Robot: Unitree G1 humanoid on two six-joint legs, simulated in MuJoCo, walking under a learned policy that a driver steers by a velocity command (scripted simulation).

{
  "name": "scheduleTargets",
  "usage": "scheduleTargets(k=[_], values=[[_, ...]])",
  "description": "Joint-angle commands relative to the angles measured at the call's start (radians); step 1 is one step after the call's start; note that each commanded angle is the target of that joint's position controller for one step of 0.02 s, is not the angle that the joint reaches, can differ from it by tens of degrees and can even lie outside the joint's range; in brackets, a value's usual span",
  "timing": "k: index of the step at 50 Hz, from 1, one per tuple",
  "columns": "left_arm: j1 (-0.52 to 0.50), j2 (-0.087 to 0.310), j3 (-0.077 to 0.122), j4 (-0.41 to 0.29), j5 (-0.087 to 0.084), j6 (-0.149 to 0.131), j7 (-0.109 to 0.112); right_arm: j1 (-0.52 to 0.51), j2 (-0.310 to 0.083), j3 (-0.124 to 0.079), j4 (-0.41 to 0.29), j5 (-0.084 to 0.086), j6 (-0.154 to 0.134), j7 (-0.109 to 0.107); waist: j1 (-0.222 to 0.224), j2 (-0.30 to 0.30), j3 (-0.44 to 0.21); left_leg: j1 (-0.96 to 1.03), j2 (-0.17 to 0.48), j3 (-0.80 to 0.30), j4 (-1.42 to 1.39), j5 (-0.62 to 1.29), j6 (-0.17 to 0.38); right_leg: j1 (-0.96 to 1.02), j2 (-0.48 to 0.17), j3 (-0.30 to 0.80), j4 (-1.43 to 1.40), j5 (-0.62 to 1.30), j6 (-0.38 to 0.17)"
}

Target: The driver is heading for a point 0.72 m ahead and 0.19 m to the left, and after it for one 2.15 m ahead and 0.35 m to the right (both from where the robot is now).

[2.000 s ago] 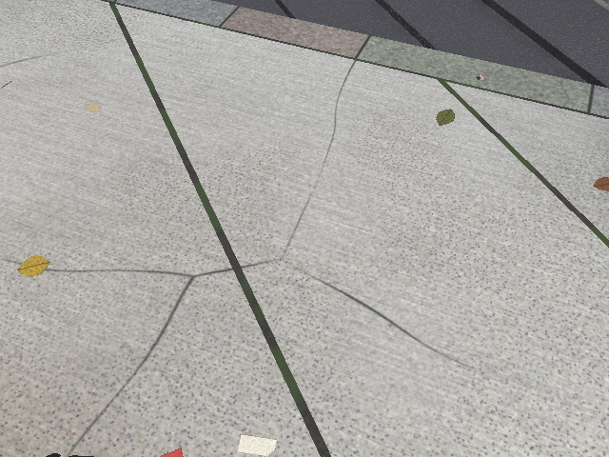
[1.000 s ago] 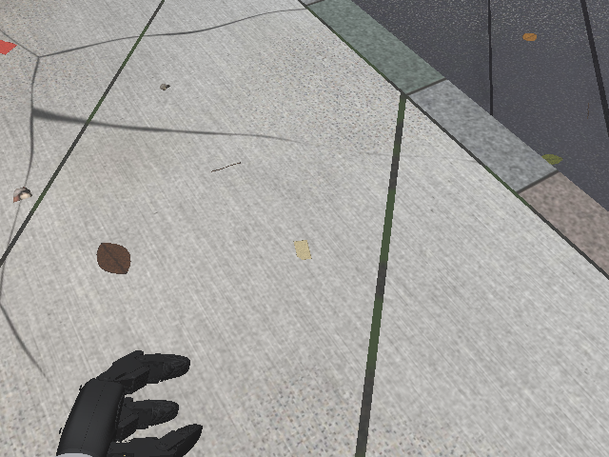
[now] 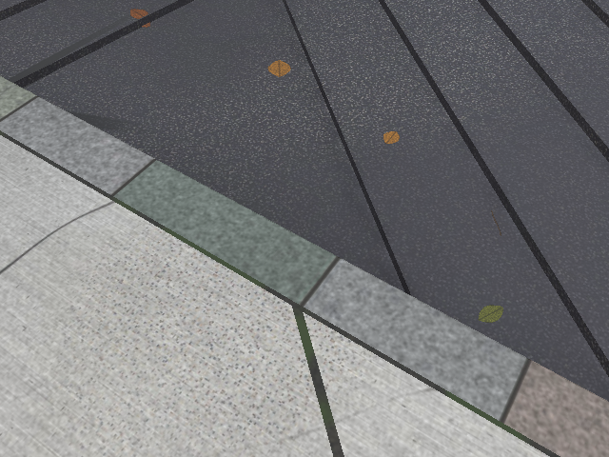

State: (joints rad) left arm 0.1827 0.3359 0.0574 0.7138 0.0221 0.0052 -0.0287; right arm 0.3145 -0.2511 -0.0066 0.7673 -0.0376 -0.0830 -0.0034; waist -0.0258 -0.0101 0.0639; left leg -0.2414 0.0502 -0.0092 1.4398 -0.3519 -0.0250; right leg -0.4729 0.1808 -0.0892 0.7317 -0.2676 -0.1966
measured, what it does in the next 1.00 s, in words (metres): walks ahead: left foot, then right foot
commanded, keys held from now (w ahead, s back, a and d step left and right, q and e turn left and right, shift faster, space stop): w+q+shift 0.54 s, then e+shift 0.46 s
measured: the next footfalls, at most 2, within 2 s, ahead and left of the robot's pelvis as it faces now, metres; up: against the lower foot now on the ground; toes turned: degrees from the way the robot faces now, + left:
left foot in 0.36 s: +0.55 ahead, +0.13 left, +0.00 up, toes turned +6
right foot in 0.78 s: +0.96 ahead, +0.10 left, +0.00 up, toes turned +14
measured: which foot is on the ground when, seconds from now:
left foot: up 0.00-0.34, down 0.36-0.78, up 0.80-1.00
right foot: down 0.00-0.38, up 0.40-0.76, down 0.78-1.00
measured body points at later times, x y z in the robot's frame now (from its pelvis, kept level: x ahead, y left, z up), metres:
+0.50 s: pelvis +0.47 +0.09 +0.03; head +0.50 +0.09 +0.47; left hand +0.57 +0.36 -0.08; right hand +0.55 -0.20 -0.10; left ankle +0.51 +0.13 -0.70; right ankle +0.37 -0.05 -0.58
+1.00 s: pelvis +0.83 +0.12 +0.04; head +0.89 +0.11 +0.48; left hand +0.84 +0.40 -0.08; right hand +1.06 -0.11 -0.06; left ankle +0.86 +0.28 -0.60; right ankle +0.92 +0.09 -0.70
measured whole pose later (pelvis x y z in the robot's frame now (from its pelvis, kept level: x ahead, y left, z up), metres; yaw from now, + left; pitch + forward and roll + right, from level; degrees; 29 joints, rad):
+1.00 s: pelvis +0.83 +0.12 +0.04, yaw +3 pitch +0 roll +1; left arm 0.37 0.29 0.03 0.76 -0.01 -0.02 -0.01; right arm 0.04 -0.27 -0.01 0.64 -0.05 0.04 -0.05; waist 0.06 0.00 0.12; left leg -0.62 -0.01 -0.09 1.19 -0.36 -0.04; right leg -0.32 0.18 0.13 0.40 -0.05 -0.13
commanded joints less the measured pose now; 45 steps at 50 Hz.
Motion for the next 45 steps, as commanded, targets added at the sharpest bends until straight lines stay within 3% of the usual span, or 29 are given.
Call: scheduleTargets(k=[1, 3, 6, 8, 10, 12, 15, 16, 17, 18, 19, 20, 21, 23, 25, 27, 30, 32, 34, 36, 37, 38, 39, 40, 41, 42, 43, 44, 45], values=[[0.154, 0.171, 0.055, -0.015, 0.0, -0.031, 0.038, -0.041, -0.165, -0.019, -0.148, -0.023, -0.025, -0.004, 0.023, 0.112, -0.081, -0.512, 0.067, -0.075, -0.045, -0.014, 0.001, 0.456, -0.354, 0.653, -0.468, 0.071, -0.181], [0.129, 0.088, 0.019, -0.004, -0.004, -0.065, 0.035, 0.012, -0.136, -0.011, -0.119, -0.036, 0.022, 0.005, -0.037, 0.113, -0.043, -0.381, 0.107, -0.053, -0.182, -0.044, -0.014, 0.237, -0.306, 0.521, -0.511, 0.144, -0.154], [0.165, 0.094, 0.02, 0.031, -0.008, -0.105, 0.014, -0.158, -0.082, 0.009, -0.181, -0.008, 0.033, 0.024, 0.007, 0.045, 0.043, -0.385, 0.134, 0.008, -0.455, 0.192, 0.004, 0.152, -0.24, 0.334, -0.599, 0.276, -0.099], [0.182, 0.091, 0.018, 0.04, -0.019, -0.121, 0.001, -0.222, -0.066, 0.013, -0.182, 0.017, 0.03, 0.037, 0.044, 0.04, 0.04, -0.328, 0.11, 0.048, -0.63, 0.425, 0.044, 0.185, -0.198, 0.222, -0.633, 0.364, -0.026], [0.228, 0.095, 0.015, 0.062, -0.025, -0.138, 0.001, -0.28, -0.063, 0.012, -0.189, 0.036, 0.024, 0.048, 0.077, 0.025, 0.06, -0.282, 0.086, 0.073, -0.748, 0.567, 0.086, 0.25, -0.247, 0.183, -0.698, 0.468, 0.009], [0.256, 0.112, 0.015, 0.088, -0.014, -0.139, 0.012, -0.312, -0.082, 0.003, -0.183, 0.039, 0.02, 0.053, 0.093, 0.029, 0.071, -0.313, 0.037, 0.086, -0.827, 0.58, 0.121, 0.412, -0.274, 0.123, -0.719, 0.584, 0.04], [0.257, 0.161, 0.019, 0.1, 0.012, -0.123, 0.043, -0.249, -0.128, -0.019, -0.153, 0.029, 0.019, 0.054, 0.045, -0.059, -0.026, -0.246, -0.092, 0.15, -0.842, 0.409, 0.16, 0.63, -0.317, 0.04, -0.529, 1.194, 0.103], [0.239, 0.176, 0.023, 0.098, 0.028, -0.109, 0.055, -0.158, -0.153, -0.031, -0.126, 0.027, 0.024, 0.051, -0.008, -0.094, -0.086, -0.169, -0.131, 0.157, -0.831, 0.328, 0.175, 0.667, -0.337, 0.025, -0.39, 1.351, 0.12], [0.197, 0.187, 0.027, 0.087, 0.046, -0.091, 0.066, 0.027, -0.187, -0.049, -0.068, 0.029, 0.031, 0.044, -0.096, -0.116, -0.165, -0.018, -0.165, 0.158, -0.808, 0.249, 0.192, 0.651, -0.349, 0.008, -0.171, 1.437, 0.131], [0.126, 0.196, 0.03, 0.065, 0.05, -0.077, 0.072, 0.257, -0.221, -0.072, 0.001, 0.024, 0.038, 0.034, -0.226, -0.079, -0.235, 0.212, -0.155, 0.122, -0.858, 0.207, 0.225, 0.514, -0.326, -0.025, 0.165, 1.353, 0.141], [0.093, 0.117, 0.008, 0.041, 0.048, -0.086, 0.062, 0.376, -0.287, -0.099, 0.032, 0.02, 0.052, 0.018, -0.25, 0.059, -0.268, 0.424, -0.023, -0.077, -0.805, 0.039, 0.279, 0.238, -0.212, -0.026, 0.591, 0.676, 0.134], [0.189, 0.013, -0.017, -0.028, 0.002, -0.109, 0.031, 0.247, -0.349, -0.113, 0.015, 0.009, 0.059, 0.019, -0.058, 0.417, -0.315, 0.665, 0.203, -0.747, -1.025, -0.079, 0.483, -0.268, -0.027, 0.088, 0.898, -0.216, 0.208], [0.103, 0.072, -0.029, -0.045, 0.02, -0.127, 0.037, 0.166, -0.285, -0.112, -0.028, 0.022, 0.057, 0.025, -0.104, 0.156, -0.291, 0.622, 0.205, -0.828, -1.144, -0.092, 0.467, -0.357, -0.1, 0.207, 0.878, -0.121, 0.175], [0.023, 0.082, -0.04, -0.068, 0.025, -0.143, 0.029, 0.137, -0.209, -0.097, -0.002, 0.032, 0.05, 0.021, -0.032, -0.065, -0.12, 0.32, 0.156, -0.633, -1.195, -0.019, 0.391, -0.275, -0.206, 0.206, 0.659, -0.017, 0.169], [0.012, 0.06, -0.053, -0.089, 0.056, -0.104, 0.023, 0.114, -0.181, -0.08, 0.011, 0.032, 0.034, 0.009, 0.039, -0.068, -0.031, 0.098, 0.069, -0.505, -1.226, 0.059, 0.359, -0.195, -0.246, 0.19, 0.54, -0.048, 0.203], [-0.006, 0.046, -0.067, -0.11, 0.062, -0.067, 0.018, 0.109, -0.203, -0.084, 0.004, 0.035, 0.017, 0.015, 0.059, -0.031, 0.007, -0.044, 0.015, -0.428, -1.265, 0.105, 0.362, -0.15, -0.266, 0.148, 0.399, -0.076, 0.234], [-0.123, -0.016, -0.096, -0.147, 0.033, -0.077, -0.001, 0.11, -0.182, -0.076, 0.022, 0.046, 0.001, 0.015, 0.032, -0.006, 0.073, -0.133, -0.057, -0.202, -1.264, 0.712, 0.274, -0.031, -0.249, 0.035, 0.049, 0.23, 0.231], [-0.194, -0.044, -0.1, -0.143, 0.021, -0.081, -0.006, 0.202, -0.167, -0.07, 0.056, 0.067, -0.014, 0.022, -0.049, 0.008, 0.029, -0.038, -0.075, -0.137, -1.24, 0.919, 0.177, 0.035, -0.198, -0.021, -0.1, 0.462, 0.192], [-0.186, -0.041, -0.09, -0.133, 0.017, -0.08, -0.003, 0.215, -0.179, -0.069, 0.073, 0.058, -0.017, 0.015, -0.061, 0.054, -0.019, 0.044, -0.08, -0.097, -1.211, 0.947, 0.129, 0.104, -0.142, -0.032, -0.161, 0.538, 0.158], [0.0, 0.009, -0.057, -0.055, 0.007, -0.088, 0.007, 0.12, -0.189, -0.069, 0.043, 0.032, -0.014, 0.007, 0.04, 0.113, -0.142, 0.012, -0.065, -0.033, -1.013, 1.157, 0.072, 0.343, -0.055, -0.05, -0.018, 0.516, 0.116], [0.102, 0.052, -0.047, -0.026, 0.009, -0.096, 0.009, 0.084, -0.222, -0.083, 0.039, 0.036, -0.011, -0.008, 0.096, 0.127, -0.126, 0.052, -0.04, -0.053, -0.908, 1.14, 0.059, 0.368, -0.068, 0.028, -0.123, 0.364, 0.112], [0.227, 0.082, -0.03, 0.012, 0.002, -0.108, 0.012, 0.039, -0.23, -0.085, 0.037, 0.039, -0.007, -0.022, 0.174, 0.092, -0.117, 0.113, -0.04, -0.013, -0.725, 1.071, 0.049, 0.399, -0.087, 0.053, -0.289, 0.456, 0.103], [0.348, 0.117, -0.013, 0.061, -0.001, -0.113, 0.014, -0.009, -0.213, -0.085, 0.016, 0.042, 0.006, -0.04, 0.228, -0.002, -0.145, 0.074, -0.115, 0.067, -0.33, 0.659, 0.016, 0.47, -0.197, 0.163, -0.334, 0.763, 0.06], [0.314, 0.143, -0.005, 0.035, 0.001, -0.103, 0.007, 0.169, -0.085, -0.06, -0.02, 0.043, 0.021, -0.048, 0.062, -0.23, -0.298, -0.247, -0.225, 0.049, 0.064, -0.26, -0.03, 0.808, -0.472, 0.507, -0.079, 1.569, -0.08], [0.282, 0.146, 0.013, -0.006, -0.025, -0.089, -0.004, 0.257, -0.126, -0.047, -0.02, 0.038, 0.037, -0.051, 0.061, -0.121, -0.519, -0.371, -0.182, -0.081, 0.21, -0.201, -0.032, 0.938, -0.569, 0.701, -0.122, 1.57, -0.22], [0.192, 0.123, 0.019, -0.064, -0.042, -0.075, 0.01, 0.154, -0.163, -0.044, -0.04, 0.023, 0.043, -0.052, 0.082, -0.046, -0.471, -0.391, -0.135, -0.082, 0.178, -0.082, -0.022, 0.819, -0.522, 0.679, -0.219, 1.303, -0.243], [0.143, 0.083, 0.009, -0.06, -0.041, -0.058, 0.022, 0.05, -0.172, -0.046, -0.065, 0.009, 0.049, -0.047, 0.058, 0.005, -0.318, -0.418, -0.104, -0.072, 0.101, -0.053, -0.012, 0.655, -0.46, 0.621, -0.283, 1.06, -0.215], [0.163, 0.069, 0.005, -0.042, -0.041, -0.052, 0.027, -0.045, -0.175, -0.048, -0.093, -0.008, 0.062, -0.048, 0.058, 0.049, -0.204, -0.419, -0.089, -0.063, 0.01, -0.046, -0.015, 0.518, -0.406, 0.587, -0.329, 1.001, -0.173], [0.189, 0.071, 0.006, -0.028, -0.034, -0.047, 0.032, -0.061, -0.161, -0.043, -0.107, -0.012, 0.086, -0.048, 0.039, 0.052, -0.156, -0.394, -0.079, -0.064, -0.055, -0.039, -0.017, 0.433, -0.38, 0.568, -0.351, 1.004, -0.148]])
